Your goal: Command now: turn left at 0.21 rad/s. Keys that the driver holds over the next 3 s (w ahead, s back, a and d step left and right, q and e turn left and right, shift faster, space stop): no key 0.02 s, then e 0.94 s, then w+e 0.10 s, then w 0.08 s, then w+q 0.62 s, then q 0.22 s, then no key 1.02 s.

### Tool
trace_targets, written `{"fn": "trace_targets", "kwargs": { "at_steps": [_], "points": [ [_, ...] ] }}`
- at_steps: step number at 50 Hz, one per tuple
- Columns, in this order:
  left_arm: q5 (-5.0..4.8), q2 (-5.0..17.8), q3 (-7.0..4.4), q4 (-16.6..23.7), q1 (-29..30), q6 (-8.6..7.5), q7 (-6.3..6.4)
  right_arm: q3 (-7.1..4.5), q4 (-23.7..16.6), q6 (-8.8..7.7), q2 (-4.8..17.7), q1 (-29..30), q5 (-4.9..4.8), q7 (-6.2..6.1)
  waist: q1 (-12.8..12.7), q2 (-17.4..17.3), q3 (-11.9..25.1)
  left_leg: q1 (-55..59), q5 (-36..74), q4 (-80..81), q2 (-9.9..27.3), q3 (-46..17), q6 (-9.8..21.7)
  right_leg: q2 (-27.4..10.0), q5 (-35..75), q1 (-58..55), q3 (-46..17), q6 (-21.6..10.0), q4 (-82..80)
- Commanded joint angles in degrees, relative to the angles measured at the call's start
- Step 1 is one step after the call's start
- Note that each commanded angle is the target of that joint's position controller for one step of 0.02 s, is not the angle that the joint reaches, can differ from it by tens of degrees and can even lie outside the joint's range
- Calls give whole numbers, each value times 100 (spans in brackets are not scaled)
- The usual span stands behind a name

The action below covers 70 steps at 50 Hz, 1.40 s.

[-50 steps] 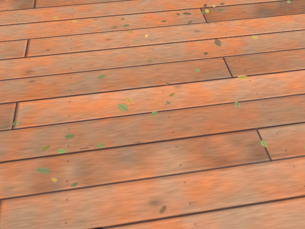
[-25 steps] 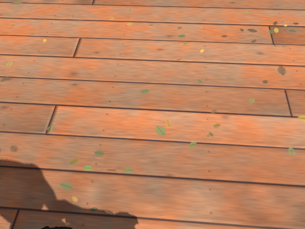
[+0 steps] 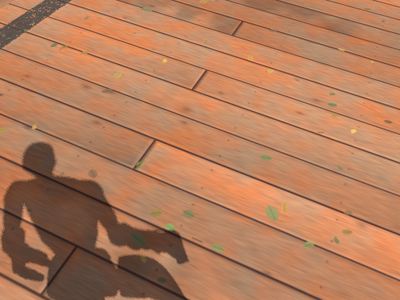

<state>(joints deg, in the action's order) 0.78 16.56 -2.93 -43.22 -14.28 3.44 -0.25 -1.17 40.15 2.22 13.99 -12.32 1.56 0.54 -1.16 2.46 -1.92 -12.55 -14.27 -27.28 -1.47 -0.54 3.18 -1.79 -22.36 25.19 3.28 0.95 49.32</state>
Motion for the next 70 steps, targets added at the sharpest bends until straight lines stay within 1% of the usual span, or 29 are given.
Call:
{"fn": "trace_targets", "kwargs": {
  "at_steps": [1, 4, 8, 11, 12, 13, 15, 18, 23, 26, 27, 28, 29, 30, 32, 34, 39, 44, 47, 48, 49, 50, 51, 52, 53, 55, 57, 60, 70],
  "points": [
    [44, 489, -142, 136, -249, -59, -16, -121, -370, -178, 610, 388, -65, -105, -82, -978, 367, 354, 2679, 1029, 1155, -881, 762, 46, 112, -51, -224, 21, 483],
    [-12, 83, 24, 45, -160, -28, -55, -2, -172, -245, 375, 216, -35, -149, 60, -921, 415, 598, 2411, 969, 1201, -636, 671, 5, 80, -585, -300, 42, -720],
    [-61, 351, -26, 100, -67, -48, -8, -172, 28, -174, 879, 30, -41, -215, 209, -1040, 312, 741, 2575, 566, 1440, -846, 810, 237, -154, -740, -152, -81, -1429],
    [-30, 344, -2, 86, -232, -189, 23, -285, 77, -129, 1000, 100, -111, -269, 31, -715, 384, 540, 2236, 136, 1327, -714, 522, 136, 1176, -1275, -290, -245, -2478],
    [34, 567, -45, 99, -300, -246, 32, -282, 0, -137, 896, 144, -86, -284, 67, -380, 437, 210, 1672, -263, 1066, -526, 324, -239, 2023, -1511, -847, -384, -2506],
    [-17, 1002, -175, 87, -312, -277, 40, -248, -127, -124, 647, 83, -88, -274, 290, 460, 340, -309, 676, -767, 317, 59, 58, -837, 3245, -1567, -1798, -749, -2462],
    [10, 1014, -236, 60, -588, -275, 8, -208, -201, -33, 521, 533, -65, -292, -170, 1125, 35, -1256, -1677, -2165, -287, 188, -166, -1760, 3775, -1543, -3033, -1706, -3131],
    [-5, 902, -263, 132, -118, -200, 91, -243, -207, -24, 545, 502, -107, -188, 100, 458, 27, -1529, -1452, -2763, -17, -229, -225, -1175, 3328, -1578, -2355, -1526, -3062],
    [-31, 909, -367, 217, 24, -58, 0, -172, -237, -107, 456, 356, -133, -174, -52, 691, 451, -780, -1045, -1272, -226, 28, -386, -723, 3062, -1677, -2227, -1190, -2749],
    [-99, 900, -384, 354, 450, -21, -29, -201, -105, -174, 539, -297, -70, -280, 300, 601, 483, 455, -2, 599, -241, 47, -308, -392, 2263, -935, -2373, -708, -2369],
    [-104, 630, -316, 429, 352, -47, -21, -294, -114, -213, 981, -430, 14, -343, 232, -187, 465, 877, -387, 1276, 701, -905, -115, 28, 1090, -317, -2044, -374, -1741],
    [-97, 174, -206, 544, 86, -74, 9, -417, -295, -183, 1647, -123, 3, -333, 62, -1686, 386, 942, -225, 1719, 2178, -2598, 410, 1064, -757, 614, -956, -95, -631],
    [106, 710, -319, 480, 144, -39, 26, -408, -270, -160, 1524, -180, 70, -283, 143, -1415, 328, 233, 334, 1525, 2506, -2668, 937, 677, -1186, 472, -916, -106, 577],
    [75, 845, -390, 388, 139, -17, -6, -281, -333, -175, 1088, 38, 52, -253, -22, -906, 164, -31, 573, 1469, 2219, -2226, 990, 578, -887, 345, -1040, -155, 1072],
    [51, 772, -399, 222, -51, 40, -108, -200, -426, -205, 806, 528, 19, -260, -241, -864, 59, -40, 885, 1335, 1541, -1140, 707, 459, -200, 312, -813, -85, 1558],
    [31, 683, -353, 212, -23, 64, -196, -207, -401, -236, 814, 349, 15, -299, -85, -1026, 155, 357, 1647, 1163, 1363, -656, 728, 440, -50, 461, -612, 80, 1531],
    [7, 527, -251, 485, 562, 130, -275, -300, -223, -230, 974, -254, 2, -285, 308, -1080, 284, 1048, 1785, 979, 1732, -487, 929, 282, -257, 474, -426, 193, 585],
    [-74, 447, -176, 658, 653, 114, -295, -388, -179, -200, 1167, -162, 43, -161, 329, -1300, 389, 675, 2123, 650, 1826, -78, 837, 300, -505, -493, 28, -21, -636],
    [-60, 377, -157, 620, 324, 21, -263, -429, -140, -149, 1242, -25, -55, -121, 61, -1122, 490, 365, 1986, 32, 1770, 267, 502, 415, 330, -1298, 214, -226, -2054],
    [5, 487, -176, 558, 159, -46, -202, -433, -77, -131, 1192, -161, -65, -116, -26, -755, 506, -64, 1397, -436, 1635, 506, 149, 379, 934, -1819, -94, -307, -2797],
    [93, 978, -277, 528, -123, -127, -129, -361, -170, -94, 857, -305, 15, -79, -50, 608, 506, -1287, -613, -1794, 1110, 1028, -286, -785, 579, -2521, -1870, -605, -3561],
    [43, 1856, -526, 529, -511, -133, -139, -259, -680, -27, 658, 258, 69, -137, -249, 1457, 236, -2611, -2344, -2688, 79, 708, -485, -2005, 566, -2311, -3833, -1582, -3661],
    [42, 1534, -490, 449, -699, -123, -136, -308, -690, -2, 925, 566, 138, -134, -447, 797, 121, -2803, -2129, -3233, 317, -42, -447, -1901, -268, -2234, -3743, -1866, -3782],
    [19, 1129, -353, 448, -428, -101, -119, -349, -622, -26, 1008, 541, 59, -51, -244, 608, -191, -2906, -1485, -3267, 439, -144, -393, -1552, -1356, -2018, -3332, -1739, -3949],
    [-1, 912, -272, 501, -75, -92, -95, -384, -506, -101, 1076, 421, -3, 21, -40, 589, -415, -2824, -926, -3042, 489, -139, -388, -1165, -1589, -1831, -3006, -1485, -4139],
    [-2, 706, -188, 509, 51, -215, -32, -384, -234, -168, 1016, 124, 120, 118, 45, 614, -235, -2597, -249, -3016, 475, -12, -444, -764, -602, -2058, -2484, -1321, -4191],
    [-14, 705, -177, 372, -224, -372, -62, -351, -114, -195, 858, 37, 122, 176, 47, 287, -31, -2531, 81, -2933, 455, 50, -466, -701, 77, -2295, -2246, -1308, -4143],
    [-2, 675, -156, 173, -548, -547, -69, -313, -44, -208, 761, 223, 69, 215, -78, 368, -99, -2678, 344, -2472, 517, 158, -498, -762, 388, -2545, -1995, -1307, -4279],
    [118, 731, -148, -318, -1046, -782, 51, -234, -236, -328, 646, 1010, 29, 319, -316, 203, -664, -2818, 381, -1331, 385, -34, -115, -1276, 1402, -2883, -1150, -1289, -4287]
  ]
}}
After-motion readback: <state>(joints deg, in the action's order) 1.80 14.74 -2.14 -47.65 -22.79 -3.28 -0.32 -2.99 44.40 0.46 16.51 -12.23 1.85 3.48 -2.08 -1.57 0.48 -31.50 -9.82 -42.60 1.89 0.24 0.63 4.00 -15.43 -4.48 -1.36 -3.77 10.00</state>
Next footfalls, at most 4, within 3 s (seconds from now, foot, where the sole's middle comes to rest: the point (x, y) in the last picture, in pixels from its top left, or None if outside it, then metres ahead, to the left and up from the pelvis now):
0.24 right None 0.01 -0.11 -0.78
0.54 left None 0.04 0.11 -0.78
0.98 right None -0.08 -0.07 -0.78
1.52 left None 0.27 -0.04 -0.78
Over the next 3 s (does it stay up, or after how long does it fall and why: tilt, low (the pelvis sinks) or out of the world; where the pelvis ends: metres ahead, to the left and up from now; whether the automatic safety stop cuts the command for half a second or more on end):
stays up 0.45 -0.15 0.00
